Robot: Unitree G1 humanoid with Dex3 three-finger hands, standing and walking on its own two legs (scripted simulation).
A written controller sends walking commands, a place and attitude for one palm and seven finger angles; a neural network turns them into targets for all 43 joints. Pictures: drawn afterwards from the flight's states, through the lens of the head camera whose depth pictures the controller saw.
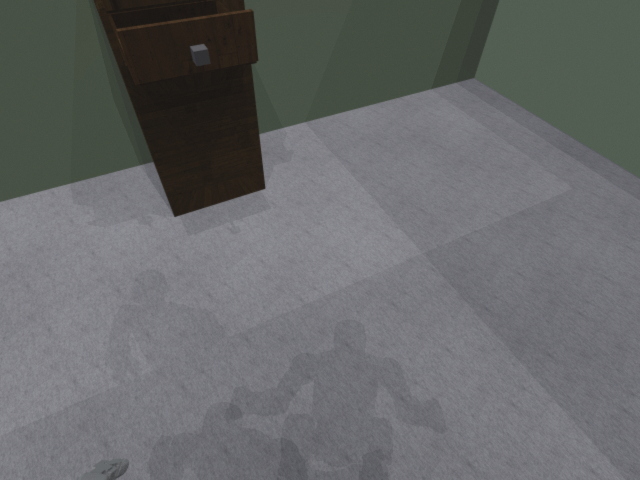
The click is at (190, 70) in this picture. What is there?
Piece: drawer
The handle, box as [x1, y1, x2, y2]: [190, 44, 210, 65]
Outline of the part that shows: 190,46 192,58 196,65 210,63 207,49 203,44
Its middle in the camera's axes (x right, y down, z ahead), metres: -0.36 -0.55 +1.13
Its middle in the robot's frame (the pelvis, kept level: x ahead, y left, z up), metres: +1.20 +0.42 -0.01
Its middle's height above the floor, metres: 0.76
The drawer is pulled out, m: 0.16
